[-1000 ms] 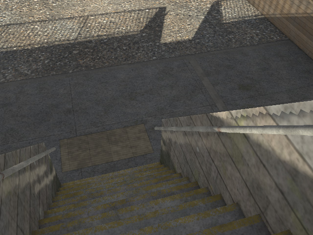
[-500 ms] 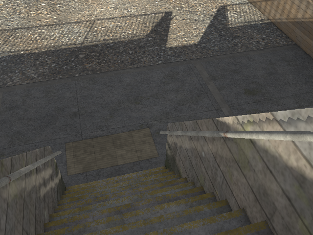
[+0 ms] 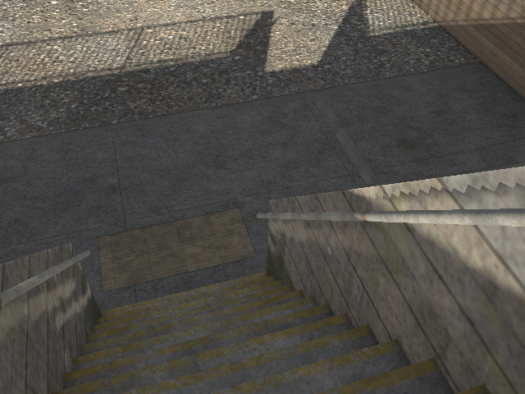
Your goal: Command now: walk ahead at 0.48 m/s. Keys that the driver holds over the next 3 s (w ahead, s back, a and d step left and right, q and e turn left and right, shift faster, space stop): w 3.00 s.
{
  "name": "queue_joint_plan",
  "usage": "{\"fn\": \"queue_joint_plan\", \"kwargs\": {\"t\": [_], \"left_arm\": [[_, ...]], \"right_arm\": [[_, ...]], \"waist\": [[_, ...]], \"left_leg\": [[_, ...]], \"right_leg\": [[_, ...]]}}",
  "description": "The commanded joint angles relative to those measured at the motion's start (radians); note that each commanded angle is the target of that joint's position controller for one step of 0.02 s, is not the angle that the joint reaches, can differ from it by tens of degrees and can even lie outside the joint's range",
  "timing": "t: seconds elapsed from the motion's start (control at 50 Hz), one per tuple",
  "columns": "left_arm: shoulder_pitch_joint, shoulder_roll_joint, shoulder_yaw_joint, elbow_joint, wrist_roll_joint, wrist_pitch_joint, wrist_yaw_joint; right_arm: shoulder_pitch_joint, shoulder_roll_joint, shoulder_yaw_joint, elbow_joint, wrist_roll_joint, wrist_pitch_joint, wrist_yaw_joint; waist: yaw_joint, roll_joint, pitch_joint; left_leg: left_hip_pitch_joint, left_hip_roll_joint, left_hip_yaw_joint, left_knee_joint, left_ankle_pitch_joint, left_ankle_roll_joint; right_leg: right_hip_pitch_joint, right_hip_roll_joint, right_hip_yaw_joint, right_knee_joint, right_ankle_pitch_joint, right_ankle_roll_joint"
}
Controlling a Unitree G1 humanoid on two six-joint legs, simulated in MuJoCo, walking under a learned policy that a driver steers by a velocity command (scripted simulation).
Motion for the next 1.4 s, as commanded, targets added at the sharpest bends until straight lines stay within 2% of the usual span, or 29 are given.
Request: {"fn": "queue_joint_plan", "kwargs": {"t": [0.02,0.1,0.16,0.26,0.28,0.36,0.4,0.5,0.98,1.4], "left_arm": [[-0.059,0.077,0.017,-0.089,0.004,-0.011,0.001],[-0.085,0.081,0.012,-0.103,0.007,-0.009,-0.003],[-0.103,0.09,0.013,-0.108,0.004,-0.009,-0.005],[-0.118,0.097,0.009,-0.112,0.01,-0.013,-0.011],[-0.127,0.099,0.01,-0.122,0.011,-0.011,-0.017],[-0.138,0.102,0.007,-0.137,0.019,-0.009,-0.02],[-0.154,0.1,-0.001,-0.151,0.024,-0.005,-0.02],[-0.164,0.114,-0.004,-0.164,0.026,-0.003,-0.023],[-0.169,0.133,-0.013,-0.177,0.031,-0.006,-0.024],[-0.131,0.143,-0.014,-0.178,0.031,-0.008,-0.02]], "right_arm": [[0.022,-0.094,-0.02,-0.08,-0.001,-0.015,0.001],[0.008,-0.092,-0.017,-0.109,-0.007,-0.015,0.005],[-0.006,-0.097,-0.016,-0.129,0.001,-0.019,0.005],[-0.013,-0.099,-0.013,-0.154,-0.003,-0.02,0.005],[-0.014,-0.104,-0.015,-0.162,-0.006,-0.02,0.008],[-0.022,-0.098,-0.009,-0.186,-0.012,-0.024,0.013],[-0.035,-0.084,0.0,-0.201,-0.021,-0.026,0.02],[-0.045,-0.102,0.002,-0.216,-0.018,-0.033,0.027],[-0.08,-0.111,0.008,-0.238,-0.02,-0.03,0.032],[-0.092,-0.121,0.008,-0.226,-0.019,-0.029,0.034]], "waist": [[0.003,-0.004,-0.021],[0.002,-0.001,-0.028],[0.008,-0.008,-0.03],[0.007,-0.005,-0.035],[0.006,-0.005,0.004],[0.008,-0.01,-0.021],[0.002,-0.011,-0.036],[0.008,-0.001,-0.04],[0.009,0.002,-0.055],[0.014,0.001,-0.052]], "left_leg": [[0.043,0.029,-0.042,-0.029,0.336,-0.02],[0.039,0.035,-0.041,-0.031,0.323,-0.028],[0.026,0.038,-0.048,-0.048,0.282,-0.034],[0.028,0.046,-0.053,-0.062,0.26,-0.04],[0.006,0.038,-0.053,-0.063,0.212,-0.035],[-0.01,0.041,-0.057,-0.07,0.174,-0.033],[-0.009,0.046,-0.06,-0.065,0.155,-0.043],[-0.024,0.055,-0.071,-0.074,0.15,-0.041],[0.003,0.06,-0.108,-0.095,0.22,-0.028],[0.01,0.052,-0.13,-0.108,0.246,-0.018]], "right_leg": [[-0.031,-0.077,0.047,-0.033,0.542,-0.021],[-0.032,-0.08,0.055,-0.037,0.535,-0.021],[-0.028,-0.083,0.065,-0.051,0.51,-0.02],[-0.036,-0.09,0.073,-0.068,0.49,-0.017],[-0.061,-0.08,0.081,-0.074,0.457,-0.024],[-0.055,-0.082,0.082,-0.079,0.418,-0.025],[-0.039,-0.09,0.091,-0.074,0.412,-0.019],[-0.034,-0.098,0.097,-0.079,0.405,-0.016],[-0.044,-0.122,0.087,-0.095,0.406,0.001],[-0.044,-0.135,0.072,-0.107,0.393,0.013]]}}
